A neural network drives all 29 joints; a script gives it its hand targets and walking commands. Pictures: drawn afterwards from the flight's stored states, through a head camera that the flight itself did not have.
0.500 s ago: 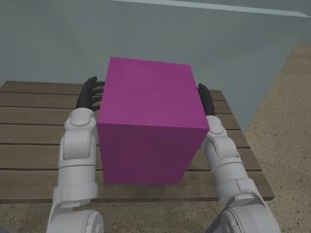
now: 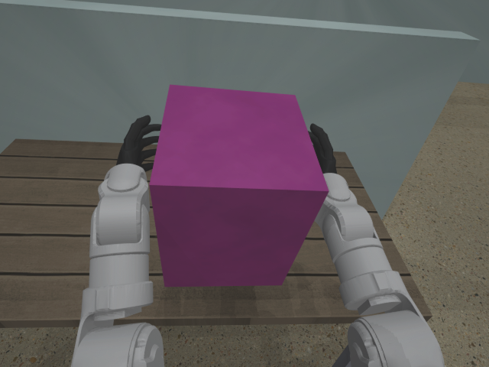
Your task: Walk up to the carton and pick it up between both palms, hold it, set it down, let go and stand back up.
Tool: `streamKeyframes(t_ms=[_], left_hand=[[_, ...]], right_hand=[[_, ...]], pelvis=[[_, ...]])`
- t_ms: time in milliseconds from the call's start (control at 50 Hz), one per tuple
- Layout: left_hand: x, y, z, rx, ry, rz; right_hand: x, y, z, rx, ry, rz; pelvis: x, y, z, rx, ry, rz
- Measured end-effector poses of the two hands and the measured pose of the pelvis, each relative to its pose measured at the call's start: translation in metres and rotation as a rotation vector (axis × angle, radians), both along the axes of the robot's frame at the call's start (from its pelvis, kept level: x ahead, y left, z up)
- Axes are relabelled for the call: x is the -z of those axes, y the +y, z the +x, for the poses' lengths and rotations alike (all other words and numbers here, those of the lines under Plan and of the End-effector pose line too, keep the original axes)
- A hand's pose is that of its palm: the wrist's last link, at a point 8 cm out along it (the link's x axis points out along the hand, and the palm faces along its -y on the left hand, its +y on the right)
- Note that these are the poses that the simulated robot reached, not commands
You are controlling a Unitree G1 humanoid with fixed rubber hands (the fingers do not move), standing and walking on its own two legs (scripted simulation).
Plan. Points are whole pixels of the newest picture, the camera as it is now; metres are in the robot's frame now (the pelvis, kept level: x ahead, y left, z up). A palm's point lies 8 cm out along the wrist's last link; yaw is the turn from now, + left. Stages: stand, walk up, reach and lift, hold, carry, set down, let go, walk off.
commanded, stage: hold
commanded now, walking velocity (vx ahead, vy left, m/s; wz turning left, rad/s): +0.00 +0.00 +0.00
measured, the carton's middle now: (229, 191) +0.36 +0.01 +0.15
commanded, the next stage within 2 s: none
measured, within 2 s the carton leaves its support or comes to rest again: neither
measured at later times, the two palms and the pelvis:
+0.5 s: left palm (135, 168) +0.34 +0.15 +0.21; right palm (328, 182) +0.35 -0.14 +0.18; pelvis -0.02 +0.00 +0.00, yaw +0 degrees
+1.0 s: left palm (133, 168) +0.35 +0.15 +0.20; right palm (324, 178) +0.35 -0.14 +0.18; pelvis +0.01 +0.00 +0.00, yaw +1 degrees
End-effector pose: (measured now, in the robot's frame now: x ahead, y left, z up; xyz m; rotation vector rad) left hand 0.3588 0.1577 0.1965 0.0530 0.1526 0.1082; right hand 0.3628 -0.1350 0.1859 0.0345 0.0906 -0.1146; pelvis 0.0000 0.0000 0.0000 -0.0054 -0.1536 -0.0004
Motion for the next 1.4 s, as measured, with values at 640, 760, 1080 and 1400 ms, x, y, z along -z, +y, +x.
streamKeyframes(t_ms=[640,760,1080,1400], left_hand=[[-0.003,-0.005,-0.007,-0.004,0.023,-0.018],[0.002,0.0,-0.002,-0.008,0.022,-0.009],[-0.01,-0.008,-0.013,0.004,-0.02,0.055],[-0.007,-0.005,-0.016,-0.021,-0.011,-0.01]], right_hand=[[0.0,-0.006,-0.008,0.006,0.022,-0.005],[-0.002,0.0,0.0,-0.005,0.021,-0.005],[0.004,-0.007,-0.013,0.006,-0.025,0.056],[-0.007,-0.005,-0.012,-0.009,-0.017,0.015]], pelvis=[[0.0,-0.006,-0.011,0.0,0.007,0.005],[0.0,-0.006,-0.004,-0.005,0.01,0.001],[0.001,0.007,0.008,0.0,-0.025,-0.006],[0.001,-0.008,-0.015,-0.002,0.013,0.001]])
